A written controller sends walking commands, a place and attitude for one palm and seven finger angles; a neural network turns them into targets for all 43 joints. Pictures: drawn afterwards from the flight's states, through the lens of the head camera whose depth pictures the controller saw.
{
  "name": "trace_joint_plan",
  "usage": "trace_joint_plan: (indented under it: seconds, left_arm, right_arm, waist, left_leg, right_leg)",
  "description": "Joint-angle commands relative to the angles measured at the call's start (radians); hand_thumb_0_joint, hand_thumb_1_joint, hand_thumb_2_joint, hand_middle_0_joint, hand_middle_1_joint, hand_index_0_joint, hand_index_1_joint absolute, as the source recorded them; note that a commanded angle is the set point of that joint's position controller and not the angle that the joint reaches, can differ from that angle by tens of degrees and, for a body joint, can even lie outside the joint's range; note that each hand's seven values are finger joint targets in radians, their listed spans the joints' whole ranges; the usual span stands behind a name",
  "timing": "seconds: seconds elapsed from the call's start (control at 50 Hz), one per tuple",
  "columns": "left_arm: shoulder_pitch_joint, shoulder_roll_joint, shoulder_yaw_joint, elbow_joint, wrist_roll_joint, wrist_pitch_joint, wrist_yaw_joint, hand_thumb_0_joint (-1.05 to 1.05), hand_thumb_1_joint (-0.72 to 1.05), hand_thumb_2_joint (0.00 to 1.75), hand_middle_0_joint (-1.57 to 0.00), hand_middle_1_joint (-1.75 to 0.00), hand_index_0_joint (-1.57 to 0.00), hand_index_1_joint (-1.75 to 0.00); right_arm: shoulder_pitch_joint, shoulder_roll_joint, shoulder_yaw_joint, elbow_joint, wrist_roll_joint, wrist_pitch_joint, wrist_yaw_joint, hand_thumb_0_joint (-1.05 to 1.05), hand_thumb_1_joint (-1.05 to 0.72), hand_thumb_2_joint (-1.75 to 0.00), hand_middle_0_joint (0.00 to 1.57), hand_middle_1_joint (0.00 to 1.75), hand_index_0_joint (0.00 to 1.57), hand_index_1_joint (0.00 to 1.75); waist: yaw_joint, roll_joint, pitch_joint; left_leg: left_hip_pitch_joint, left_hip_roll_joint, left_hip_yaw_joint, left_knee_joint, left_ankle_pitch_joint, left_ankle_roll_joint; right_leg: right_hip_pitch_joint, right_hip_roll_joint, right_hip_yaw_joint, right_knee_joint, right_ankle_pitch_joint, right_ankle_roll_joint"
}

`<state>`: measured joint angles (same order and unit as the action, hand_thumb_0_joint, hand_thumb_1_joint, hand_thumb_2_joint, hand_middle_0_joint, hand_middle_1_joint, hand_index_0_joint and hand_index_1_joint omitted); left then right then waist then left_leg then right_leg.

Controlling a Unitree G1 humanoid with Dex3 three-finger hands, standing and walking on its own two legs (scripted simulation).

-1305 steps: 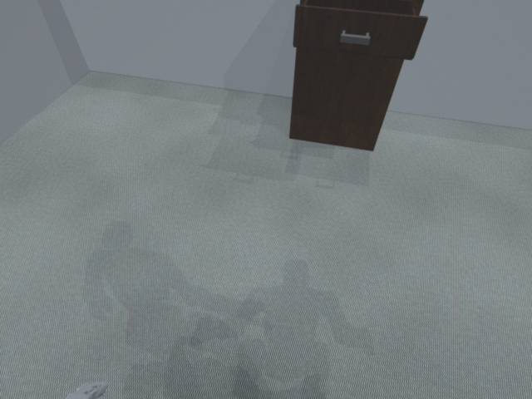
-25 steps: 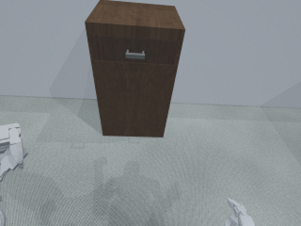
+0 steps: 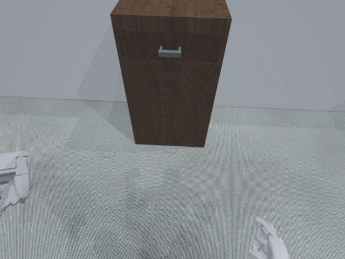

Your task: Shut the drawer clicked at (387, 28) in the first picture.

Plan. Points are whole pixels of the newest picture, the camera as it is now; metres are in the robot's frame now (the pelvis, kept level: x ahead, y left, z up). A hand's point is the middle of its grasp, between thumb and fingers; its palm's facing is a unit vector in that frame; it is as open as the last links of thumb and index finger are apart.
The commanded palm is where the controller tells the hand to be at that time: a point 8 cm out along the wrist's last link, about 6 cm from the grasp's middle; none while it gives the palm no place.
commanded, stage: stop stepping back and stand still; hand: left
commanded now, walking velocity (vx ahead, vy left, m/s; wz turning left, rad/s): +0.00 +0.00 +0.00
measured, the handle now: (170, 51) +0.95 +0.05 +0.00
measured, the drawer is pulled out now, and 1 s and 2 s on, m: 0.00 0.00 0.00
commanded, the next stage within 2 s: let the arm hang, fingers relaxed in 0.44 s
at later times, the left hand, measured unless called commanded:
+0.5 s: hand (35, 171) +0.22 +0.24 +0.17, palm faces +0.29 -0.80 -0.52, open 3.3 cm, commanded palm +0.16 +0.29 +0.19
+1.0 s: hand out of the picture -0.01 +0.22 -0.16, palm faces +0.00 -0.97 -0.24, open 4.1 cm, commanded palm none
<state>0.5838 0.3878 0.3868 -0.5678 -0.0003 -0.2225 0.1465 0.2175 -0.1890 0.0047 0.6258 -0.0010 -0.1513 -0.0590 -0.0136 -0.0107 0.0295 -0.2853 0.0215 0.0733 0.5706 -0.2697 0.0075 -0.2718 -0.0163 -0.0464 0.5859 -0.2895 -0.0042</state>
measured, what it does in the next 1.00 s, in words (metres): stands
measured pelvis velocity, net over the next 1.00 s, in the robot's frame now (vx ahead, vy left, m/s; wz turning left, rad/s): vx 0.01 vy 0.02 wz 0.00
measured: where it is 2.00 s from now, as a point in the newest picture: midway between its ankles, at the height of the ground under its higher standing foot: outside the picture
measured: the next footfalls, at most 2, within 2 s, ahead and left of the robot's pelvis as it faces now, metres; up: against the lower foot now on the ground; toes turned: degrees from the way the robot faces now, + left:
none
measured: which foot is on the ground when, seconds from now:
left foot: down 0.00-1.00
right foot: down 0.00-1.00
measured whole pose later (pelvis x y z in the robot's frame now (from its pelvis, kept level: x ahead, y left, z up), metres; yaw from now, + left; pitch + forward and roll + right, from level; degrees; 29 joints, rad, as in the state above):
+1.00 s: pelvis +0.01 +0.02 +0.01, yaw +0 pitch +0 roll -1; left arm 0.30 0.24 0.01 1.07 0.01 0.02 0.01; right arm 0.28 -0.20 0.01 1.07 -0.01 0.03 -0.01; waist 0.01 0.00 0.07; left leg -0.23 0.00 0.05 0.44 -0.21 0.03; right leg -0.20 -0.01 -0.05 0.41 -0.21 0.00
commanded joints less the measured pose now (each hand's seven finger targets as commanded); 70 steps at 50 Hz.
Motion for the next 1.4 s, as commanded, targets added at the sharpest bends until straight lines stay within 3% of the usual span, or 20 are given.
trace_joint_plan:
  seconds: [0.0, 0.02, 0.04, 0.06, 0.1, 0.14, 0.2, 0.32, 0.5, 0.52, 0.54, 0.56, 0.6, 0.64, 0.66, 0.72, 0.86, 1.0, 1.12, 1.38]
  left_arm:
    - [0.073, 0.137, 0.124, -0.136, -0.039, -0.054, 0.013, 0.0, 0.9, 0.9, -1.4, -1.6, -1.4, -1.6]
    - [0.076, 0.149, 0.131, -0.132, -0.042, -0.047, 0.016, 0.0, 0.9, 0.9, -1.4, -1.6, -1.4, -1.6]
    - [0.062, 0.15, 0.129, -0.138, -0.042, -0.045, 0.019, 0.0, 0.9, 0.9, -1.4, -1.6, -1.4, -1.6]
    - [0.046, 0.145, 0.121, -0.153, -0.039, -0.046, 0.022, 0.0, 0.9, 0.9, -1.4, -1.6, -1.4, -1.6]
    - [0.049, 0.136, 0.109, -0.159, -0.039, -0.046, 0.021, 0.0, 0.9, 0.9, -1.4, -1.6, -1.4, -1.6]
    - [0.057, 0.142, 0.108, -0.175, -0.034, -0.051, 0.02, 0.0, 0.9, 0.9, -1.4, -1.6, -1.4, -1.6]
    - [0.039, 0.152, 0.104, -0.204, -0.029, -0.054, 0.018, 0.0, 0.9, 0.9, -1.4, -1.6, -1.4, -1.6]
    - [0.1, 0.15, 0.116, -0.202, -0.042, -0.055, 0.018, 0.0, 0.9, 0.9, -1.4, -1.6, -1.4, -1.6]
    - [0.09, 0.144, 0.108, -0.185, -0.048, -0.055, 0.016, 0.0, 0.9, 0.9, -1.4, -1.6, -1.4, -1.6]
    - [-0.093, 0.048, -0.282, 0.645, 0.051, 0.096, -0.13, 0.0, 0.9, 0.9, -1.4, -1.6, -1.4, -1.6]
    - [-0.092, 0.018, -0.255, 0.668, 0.034, 0.176, -0.144, 0.0, 0.9, 0.9, -1.36, -1.56, -1.36, -1.56]
    - [-0.115, -0.011, -0.269, 0.709, 0.033, 0.192, -0.146, 0.0, 0.9, 0.9, -1.32, -1.51, -1.32, -1.51]
    - [-0.194, 0.003, -0.288, 0.815, 0.037, 0.198, -0.144, 0.0, 0.9, 0.9, -1.24, -1.43, -1.24, -1.43]
    - [-0.272, 0.027, -0.298, 0.948, 0.035, 0.203, -0.141, 0.0, 0.9, 0.9, -1.16, -1.34, -1.16, -1.34]
    - [-0.301, 0.031, -0.303, 1.02, 0.032, 0.209, -0.139, 0.0, 0.9, 0.9, -1.12, -1.3, -1.12, -1.3]
    - [-0.337, 0.009, -0.335, 1.218, 0.021, 0.225, -0.131, 0.0, 0.9, 0.9, -1.0, -1.17, -1.0, -1.17]
    - [-0.305, -0.039, -0.354, 1.508, 0.011, 0.219, -0.129, 0.0, 0.9, 0.9, -0.72, -0.86, -0.72, -0.86]
    - [-0.289, -0.053, -0.363, 1.629, 0.008, 0.216, -0.126, 0.0, 0.9, 0.9, -0.44, -0.56, -0.44, -0.56]
    - [-0.27, -0.08, -0.366, 1.675, 0.008, 0.217, -0.12, 0.0, 0.9, 0.9, -0.2, -0.3, -0.2, -0.3]
    - [-0.271, -0.12, -0.357, 1.676, 0.012, 0.213, -0.111, 0.0, 0.9, 0.9, -0.2, -0.3, -0.2, -0.3]
  right_arm:
    - [-0.073, -0.112, -0.053, -0.145, 0.011, -0.027, 0.003, 0.0, -0.9, -0.9, 0.2, 0.3, 0.2, 0.3]
    - [-0.069, -0.109, -0.054, -0.144, 0.013, -0.015, 0.003, 0.0, -0.9, -0.9, 0.2, 0.3, 0.2, 0.3]
    - [-0.072, -0.107, -0.051, -0.145, 0.014, -0.005, 0.003, 0.0, -0.9, -0.9, 0.2, 0.3, 0.2, 0.3]
    - [-0.079, -0.107, -0.046, -0.145, 0.011, -0.001, 0.001, 0.0, -0.9, -0.9, 0.2, 0.3, 0.2, 0.3]
    - [-0.099, -0.115, -0.043, -0.152, 0.008, -0.002, -0.011, 0.0, -0.9, -0.9, 0.2, 0.3, 0.2, 0.3]
    - [-0.107, -0.122, -0.042, -0.163, 0.006, 0.0, -0.02, 0.0, -0.9, -0.9, 0.2, 0.3, 0.2, 0.3]
    - [-0.109, -0.122, -0.041, -0.175, 0.009, -0.001, -0.023, 0.0, -0.9, -0.9, 0.2, 0.3, 0.2, 0.3]
    - [-0.099, -0.122, -0.047, -0.183, 0.012, 0.005, -0.016, 0.0, -0.9, -0.9, 0.2, 0.3, 0.2, 0.3]
    - [-0.116, -0.124, -0.046, -0.19, 0.012, 0.016, -0.025, 0.0, -0.9, -0.9, 0.2, 0.3, 0.2, 0.3]
    - [-0.156, -0.326, -0.101, 0.062, 0.014, -0.031, 0.074, 0.0, -0.9, -0.9, 0.2, 0.3, 0.2, 0.3]
    - [-0.07, -0.261, -0.099, 0.05, 0.02, 0.037, 0.077, 0.0, -0.9, -0.9, 0.2, 0.3, 0.2, 0.3]
    - [-0.059, -0.228, -0.079, 0.051, 0.01, 0.061, 0.075, 0.0, -0.9, -0.9, 0.2, 0.3, 0.2, 0.3]
    - [-0.051, -0.222, -0.061, 0.049, -0.006, 0.085, 0.07, 0.0, -0.9, -0.9, 0.2, 0.3, 0.2, 0.3]
    - [-0.053, -0.238, -0.061, 0.076, -0.017, 0.103, 0.065, 0.0, -0.9, -0.9, 0.2, 0.3, 0.2, 0.3]
    - [-0.06, -0.24, -0.06, 0.094, -0.021, 0.112, 0.062, 0.0, -0.9, -0.9, 0.2, 0.3, 0.2, 0.3]
    - [-0.068, -0.2, -0.035, 0.164, -0.025, 0.133, 0.058, 0.0, -0.9, -0.9, 0.2, 0.3, 0.2, 0.3]
    - [0.0, -0.136, -0.02, 0.326, -0.017, 0.147, 0.04, 0.0, -0.9, -0.9, 0.2, 0.3, 0.2, 0.3]
    - [0.088, -0.118, -0.028, 0.425, -0.01, 0.147, 0.032, 0.0, -0.9, -0.9, 0.2, 0.3, 0.2, 0.3]
    - [0.129, -0.094, -0.027, 0.468, -0.011, 0.146, 0.028, 0.0, -0.9, -0.9, 0.2, 0.3, 0.2, 0.3]
    - [0.139, -0.049, -0.028, 0.493, -0.012, 0.139, 0.025, 0.0, -0.9, -0.9, 0.2, 0.3, 0.2, 0.3]
  waist:
    - [-0.004, -0.08, -0.084]
    - [-0.008, -0.131, -0.085]
    - [-0.01, -0.123, -0.087]
    - [-0.011, -0.088, -0.097]
    - [-0.006, -0.03, -0.115]
    - [0.004, 0.088, -0.144]
    - [0.011, 0.093, -0.151]
    - [0.006, 0.051, -0.186]
    - [0.005, 0.054, -0.14]
    - [-0.035, 0.073, -0.067]
    - [-0.022, 0.077, -0.15]
    - [-0.008, 0.037, -0.149]
    - [0.002, -0.132, -0.14]
    - [-0.002, -0.196, -0.121]
    - [-0.001, -0.169, -0.106]
    - [0.014, 0.037, -0.066]
    - [0.014, 0.146, -0.052]
    - [0.01, 0.04, -0.016]
    - [0.01, 0.015, 0.011]
    - [0.009, 0.014, 0.039]
  left_leg:
    - [-0.054, 0.027, -0.043, 0.011, -0.026, 0.004]
    - [-0.056, 0.015, -0.038, 0.061, -0.025, 0.0]
    - [-0.057, 0.012, -0.043, 0.058, -0.019, -0.001]
    - [-0.03, 0.017, -0.048, -0.001, 0.012, 0.002]
    - [0.066, 0.042, -0.068, -0.118, 0.177, 0.012]
    - [0.133, 0.1, -0.11, -0.158, 0.378, 0.032]
    - [0.134, 0.12, -0.131, -0.163, 0.478, 0.034]
    - [0.117, 0.076, -0.08, -0.118, 0.415, 0.011]
    - [0.09, 0.072, -0.09, -0.162, 0.298, 0.014]
    - [0.027, 0.096, -0.109, 0.003, 0.395, 0.029]
    - [0.059, 0.093, -0.109, -0.027, 0.353, 0.021]
    - [0.012, 0.109, -0.14, -0.046, 0.229, 0.043]
    - [-0.016, 0.095, -0.162, -0.047, 0.209, 0.056]
    - [0.015, 0.073, -0.149, -0.046, 0.219, 0.051]
    - [0.029, 0.07, -0.144, -0.06, 0.244, 0.048]
    - [0.019, 0.081, -0.153, -0.157, 0.253, 0.04]
    - [0.063, 0.075, -0.133, -0.224, 0.084, 0.029]
    - [0.085, 0.088, -0.139, -0.25, 0.077, 0.036]
    - [0.084, 0.09, -0.139, -0.266, 0.072, 0.038]
    - [0.088, 0.084, -0.122, -0.258, 0.144, 0.032]
  right_leg:
    - [0.07, -0.156, 0.283, -0.253, 0.083, -0.061]
    - [0.066, -0.199, 0.334, -0.289, 0.093, -0.085]
    - [0.083, -0.22, 0.327, -0.29, 0.146, -0.1]
    - [0.102, -0.212, 0.274, -0.257, 0.213, -0.098]
    - [0.108, -0.132, 0.164, -0.171, 0.311, -0.046]
    - [0.099, -0.063, 0.086, -0.096, 0.357, -0.002]
    - [0.122, -0.035, 0.041, -0.073, 0.354, 0.01]
    - [0.175, -0.066, 0.087, -0.119, 0.47, -0.005]
    - [0.144, -0.059, 0.09, -0.163, 0.364, 0.0]
    - [-0.021, -0.132, 0.046, -0.024, 0.438, -0.019]
    - [-0.021, -0.112, 0.087, -0.052, 0.316, -0.023]
    - [-0.032, -0.094, 0.069, -0.051, 0.17, -0.019]
    - [0.005, -0.096, 0.086, -0.081, 0.191, -0.028]
    - [0.008, -0.114, 0.117, -0.103, 0.237, -0.047]
    - [0.012, -0.114, 0.114, -0.102, 0.257, -0.047]
    - [0.056, -0.084, 0.108, -0.117, 0.172, -0.028]
    - [0.093, -0.081, 0.119, -0.242, 0.075, -0.034]
    - [0.075, -0.083, 0.091, -0.267, 0.066, -0.037]
    - [0.061, -0.08, 0.084, -0.258, 0.057, -0.032]
    - [0.053, -0.078, 0.085, -0.245, 0.106, -0.023]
